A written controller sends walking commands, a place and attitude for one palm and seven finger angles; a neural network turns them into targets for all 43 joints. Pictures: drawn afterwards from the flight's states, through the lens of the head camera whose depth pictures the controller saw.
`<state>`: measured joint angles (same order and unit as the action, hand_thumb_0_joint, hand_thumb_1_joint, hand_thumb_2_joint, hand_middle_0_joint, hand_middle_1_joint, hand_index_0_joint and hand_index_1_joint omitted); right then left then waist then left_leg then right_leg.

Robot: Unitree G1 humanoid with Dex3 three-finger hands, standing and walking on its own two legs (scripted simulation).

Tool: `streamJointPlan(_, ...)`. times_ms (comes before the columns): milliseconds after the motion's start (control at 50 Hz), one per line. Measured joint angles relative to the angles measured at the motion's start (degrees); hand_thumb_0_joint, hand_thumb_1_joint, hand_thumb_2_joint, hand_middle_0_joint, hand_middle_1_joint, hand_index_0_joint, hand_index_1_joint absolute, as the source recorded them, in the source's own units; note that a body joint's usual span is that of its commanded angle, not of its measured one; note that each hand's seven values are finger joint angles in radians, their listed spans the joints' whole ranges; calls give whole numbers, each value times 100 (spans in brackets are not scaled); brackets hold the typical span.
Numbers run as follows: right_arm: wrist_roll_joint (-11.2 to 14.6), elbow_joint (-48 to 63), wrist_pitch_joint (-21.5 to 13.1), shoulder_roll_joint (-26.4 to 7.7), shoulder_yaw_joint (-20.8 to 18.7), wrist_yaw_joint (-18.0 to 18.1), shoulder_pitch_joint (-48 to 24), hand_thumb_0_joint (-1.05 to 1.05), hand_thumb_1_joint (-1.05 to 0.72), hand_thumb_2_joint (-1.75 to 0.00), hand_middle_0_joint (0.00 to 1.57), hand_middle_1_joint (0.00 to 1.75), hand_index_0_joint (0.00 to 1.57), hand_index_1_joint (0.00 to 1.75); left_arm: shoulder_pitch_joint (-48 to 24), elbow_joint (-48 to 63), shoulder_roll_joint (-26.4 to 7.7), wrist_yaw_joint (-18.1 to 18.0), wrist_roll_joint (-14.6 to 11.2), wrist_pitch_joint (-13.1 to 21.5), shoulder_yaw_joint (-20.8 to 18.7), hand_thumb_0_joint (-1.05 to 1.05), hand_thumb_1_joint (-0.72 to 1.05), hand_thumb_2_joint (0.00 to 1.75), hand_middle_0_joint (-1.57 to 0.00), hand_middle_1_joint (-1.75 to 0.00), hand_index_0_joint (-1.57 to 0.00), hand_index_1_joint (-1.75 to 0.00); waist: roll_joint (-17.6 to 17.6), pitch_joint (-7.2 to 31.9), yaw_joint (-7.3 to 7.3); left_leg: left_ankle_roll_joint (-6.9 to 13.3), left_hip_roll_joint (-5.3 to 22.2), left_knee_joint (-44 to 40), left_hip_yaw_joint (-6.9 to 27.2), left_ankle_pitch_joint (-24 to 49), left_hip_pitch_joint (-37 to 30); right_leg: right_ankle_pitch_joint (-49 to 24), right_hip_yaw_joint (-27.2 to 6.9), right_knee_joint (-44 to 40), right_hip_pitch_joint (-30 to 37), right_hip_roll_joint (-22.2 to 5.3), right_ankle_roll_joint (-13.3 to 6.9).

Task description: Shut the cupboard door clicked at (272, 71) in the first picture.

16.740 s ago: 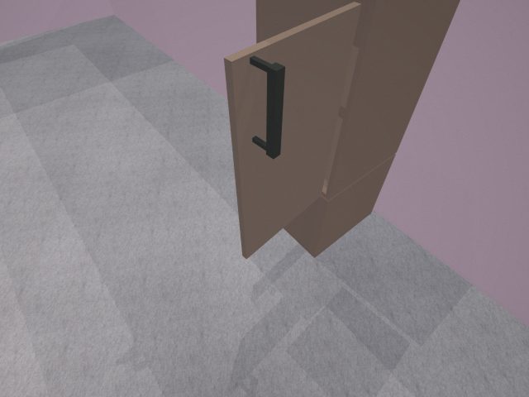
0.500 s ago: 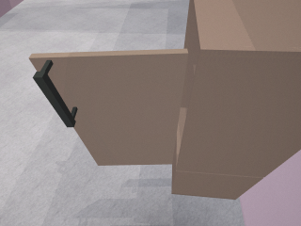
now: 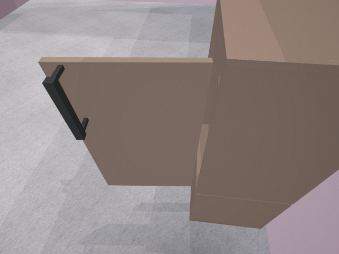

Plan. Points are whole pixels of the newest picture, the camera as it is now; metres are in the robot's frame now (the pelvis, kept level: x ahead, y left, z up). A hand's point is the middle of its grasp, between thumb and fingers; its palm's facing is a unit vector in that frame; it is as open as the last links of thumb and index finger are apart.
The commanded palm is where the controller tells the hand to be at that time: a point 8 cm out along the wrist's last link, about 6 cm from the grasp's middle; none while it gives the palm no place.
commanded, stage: look again from close up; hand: left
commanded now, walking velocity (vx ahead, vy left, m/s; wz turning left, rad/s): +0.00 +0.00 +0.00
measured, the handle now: (71, 105) +0.39 +0.25 +0.15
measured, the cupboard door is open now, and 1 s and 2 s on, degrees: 96 96 96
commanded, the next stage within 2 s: shuffle to correct the standing spot in 0.30 s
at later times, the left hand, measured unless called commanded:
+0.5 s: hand out of the picture -0.01 +0.19 -0.17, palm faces +0.03 -0.98 -0.21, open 7.3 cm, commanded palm none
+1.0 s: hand out of the picture -0.02 +0.19 -0.17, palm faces +0.01 -0.98 -0.21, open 7.3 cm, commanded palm none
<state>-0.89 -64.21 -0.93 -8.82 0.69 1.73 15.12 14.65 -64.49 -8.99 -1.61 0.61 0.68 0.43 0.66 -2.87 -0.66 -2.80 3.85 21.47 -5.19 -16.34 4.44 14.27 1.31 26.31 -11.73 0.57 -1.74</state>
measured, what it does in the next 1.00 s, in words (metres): stands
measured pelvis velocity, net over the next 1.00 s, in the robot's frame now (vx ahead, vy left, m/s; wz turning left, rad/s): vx -0.02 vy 0.01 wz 0.00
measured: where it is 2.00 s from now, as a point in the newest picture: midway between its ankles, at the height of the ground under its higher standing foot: outside the picture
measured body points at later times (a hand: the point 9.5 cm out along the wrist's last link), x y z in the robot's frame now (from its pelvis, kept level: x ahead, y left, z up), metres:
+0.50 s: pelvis -0.01 +0.01 +0.00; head +0.01 +0.00 +0.45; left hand -0.01 +0.24 -0.16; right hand -0.02 -0.19 -0.17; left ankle -0.06 +0.14 -0.74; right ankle +0.00 -0.10 -0.74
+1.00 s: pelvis -0.02 +0.01 +0.00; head +0.00 +0.01 +0.45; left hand -0.02 +0.24 -0.16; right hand -0.04 -0.19 -0.17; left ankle -0.06 +0.14 -0.74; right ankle +0.00 -0.10 -0.74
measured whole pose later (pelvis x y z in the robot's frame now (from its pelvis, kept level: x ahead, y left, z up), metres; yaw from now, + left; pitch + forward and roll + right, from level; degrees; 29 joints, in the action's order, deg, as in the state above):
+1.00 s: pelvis -0.02 +0.01 +0.00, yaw +0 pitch +0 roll +1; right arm -1.6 -62.4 -0.3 -7.5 0.3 0.8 18.7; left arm 16.7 -61.2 -9.1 -1.3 1.0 0.2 0.4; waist -0.1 -2.7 -0.2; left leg -1.2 2.0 24.8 -5.7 -16.6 7.6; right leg 14.4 0.3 29.8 -15.1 -1.4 -0.4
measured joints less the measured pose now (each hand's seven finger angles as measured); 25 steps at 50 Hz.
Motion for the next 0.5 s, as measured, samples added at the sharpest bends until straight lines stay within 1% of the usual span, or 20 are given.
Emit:
streamJointPlan(300,6,-73,-24,172,16,2,187,0,-91,-89,20,30,20,30,13,25,7,-17,0,-3,-27,1,92,90,-20,-30,-20,-30,-27,-12,22,58,-59,33,-28,19,36,-44,-37,11,-33,-56,52)
streamJointPlan(500,23,-19,-17,198,-20,7,185,0,-91,-89,20,30,20,30,11,81,13,-34,10,-27,-57,1,92,90,-20,-30,-20,-30,-59,-48,3,98,-117,69,-60,40,94,-62,-77,79,-115,-112,90)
